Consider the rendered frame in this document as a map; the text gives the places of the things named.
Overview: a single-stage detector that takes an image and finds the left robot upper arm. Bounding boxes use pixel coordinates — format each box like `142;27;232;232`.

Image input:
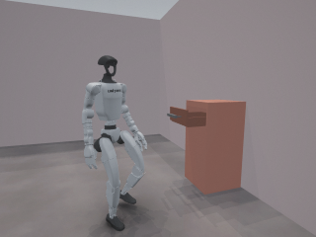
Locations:
120;83;128;114

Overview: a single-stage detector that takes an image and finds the left robot thigh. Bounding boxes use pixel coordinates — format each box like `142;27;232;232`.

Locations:
117;130;145;177

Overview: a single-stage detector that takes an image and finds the left robot shin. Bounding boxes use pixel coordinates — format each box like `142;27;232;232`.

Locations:
121;173;145;195

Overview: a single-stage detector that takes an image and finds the cabinet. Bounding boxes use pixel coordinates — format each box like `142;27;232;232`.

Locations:
185;100;246;195

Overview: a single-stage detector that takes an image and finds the right robot hand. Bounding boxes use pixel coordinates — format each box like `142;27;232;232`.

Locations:
84;145;98;169

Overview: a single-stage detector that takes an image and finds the right robot upper arm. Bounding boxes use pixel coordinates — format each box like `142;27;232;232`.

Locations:
83;82;102;119

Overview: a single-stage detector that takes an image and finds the handle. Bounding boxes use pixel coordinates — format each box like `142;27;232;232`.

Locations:
167;113;181;119

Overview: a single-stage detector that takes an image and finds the drawer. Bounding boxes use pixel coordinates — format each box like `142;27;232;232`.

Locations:
170;107;206;127

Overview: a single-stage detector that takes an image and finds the robot left forearm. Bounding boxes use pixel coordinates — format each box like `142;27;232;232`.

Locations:
122;110;138;134

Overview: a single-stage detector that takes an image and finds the left robot hand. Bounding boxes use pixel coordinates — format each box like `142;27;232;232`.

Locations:
134;131;147;152

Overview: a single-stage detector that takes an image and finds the robot right forearm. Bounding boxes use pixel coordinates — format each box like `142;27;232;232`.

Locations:
81;110;94;146

